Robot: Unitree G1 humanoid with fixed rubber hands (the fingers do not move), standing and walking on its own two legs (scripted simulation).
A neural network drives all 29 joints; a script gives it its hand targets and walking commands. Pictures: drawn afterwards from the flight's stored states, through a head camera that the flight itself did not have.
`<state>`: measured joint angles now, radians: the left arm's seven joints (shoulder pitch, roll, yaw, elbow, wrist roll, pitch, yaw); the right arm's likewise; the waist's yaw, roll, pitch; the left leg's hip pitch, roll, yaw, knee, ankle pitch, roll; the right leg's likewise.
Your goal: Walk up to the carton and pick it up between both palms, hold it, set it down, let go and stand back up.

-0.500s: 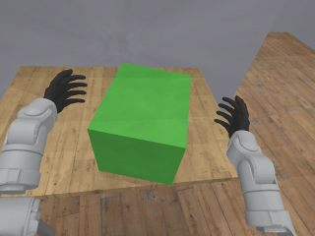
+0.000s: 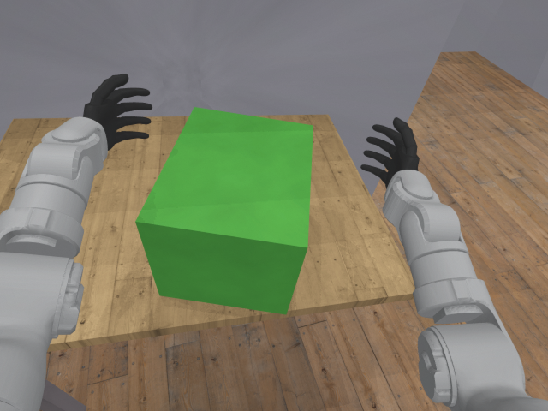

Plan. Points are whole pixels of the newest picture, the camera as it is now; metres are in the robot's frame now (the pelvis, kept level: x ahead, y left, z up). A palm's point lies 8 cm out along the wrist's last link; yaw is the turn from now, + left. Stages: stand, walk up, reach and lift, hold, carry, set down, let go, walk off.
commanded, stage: reach and lift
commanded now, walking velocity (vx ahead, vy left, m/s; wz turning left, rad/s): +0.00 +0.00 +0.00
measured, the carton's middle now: (238, 207) +0.46 +0.00 +0.02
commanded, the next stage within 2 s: none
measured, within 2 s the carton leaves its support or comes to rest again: neither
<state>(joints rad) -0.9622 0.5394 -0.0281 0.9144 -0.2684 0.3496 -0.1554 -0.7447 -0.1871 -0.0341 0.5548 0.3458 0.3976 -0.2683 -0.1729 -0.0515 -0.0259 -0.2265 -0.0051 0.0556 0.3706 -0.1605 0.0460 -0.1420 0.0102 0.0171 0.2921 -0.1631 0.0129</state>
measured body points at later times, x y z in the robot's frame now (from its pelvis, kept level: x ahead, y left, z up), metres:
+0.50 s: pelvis +0.00 -0.01 +0.00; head +0.01 +0.03 +0.45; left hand +0.46 +0.20 +0.12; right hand +0.40 -0.19 +0.11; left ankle +0.02 +0.09 -0.75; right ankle -0.01 -0.13 -0.75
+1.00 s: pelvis +0.00 +0.00 -0.01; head +0.03 +0.04 +0.44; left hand +0.47 +0.18 +0.09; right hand +0.40 -0.19 +0.08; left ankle +0.02 +0.09 -0.75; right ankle -0.01 -0.13 -0.75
